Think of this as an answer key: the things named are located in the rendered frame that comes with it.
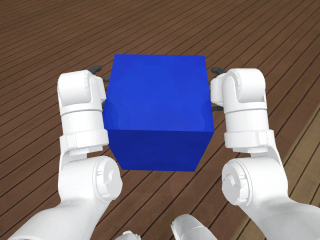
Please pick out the right robot hand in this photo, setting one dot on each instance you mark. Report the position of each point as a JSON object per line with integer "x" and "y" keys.
{"x": 219, "y": 71}

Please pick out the left robot shin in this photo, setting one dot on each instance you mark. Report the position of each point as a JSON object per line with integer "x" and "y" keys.
{"x": 126, "y": 232}

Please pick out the robot right forearm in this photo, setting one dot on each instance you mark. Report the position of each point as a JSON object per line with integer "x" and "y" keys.
{"x": 241, "y": 93}

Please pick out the left robot hand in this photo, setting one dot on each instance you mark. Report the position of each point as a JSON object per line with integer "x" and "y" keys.
{"x": 97, "y": 68}

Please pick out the carton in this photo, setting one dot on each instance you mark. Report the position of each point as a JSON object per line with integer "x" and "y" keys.
{"x": 158, "y": 112}

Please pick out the robot left forearm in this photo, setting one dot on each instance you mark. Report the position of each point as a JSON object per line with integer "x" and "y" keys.
{"x": 80, "y": 97}

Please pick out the robot right thigh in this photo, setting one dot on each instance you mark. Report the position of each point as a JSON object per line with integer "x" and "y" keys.
{"x": 187, "y": 227}

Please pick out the right robot upper arm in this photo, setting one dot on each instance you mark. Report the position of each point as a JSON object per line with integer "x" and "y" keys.
{"x": 258, "y": 185}

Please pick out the left robot upper arm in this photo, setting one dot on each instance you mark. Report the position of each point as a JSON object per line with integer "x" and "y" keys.
{"x": 86, "y": 188}

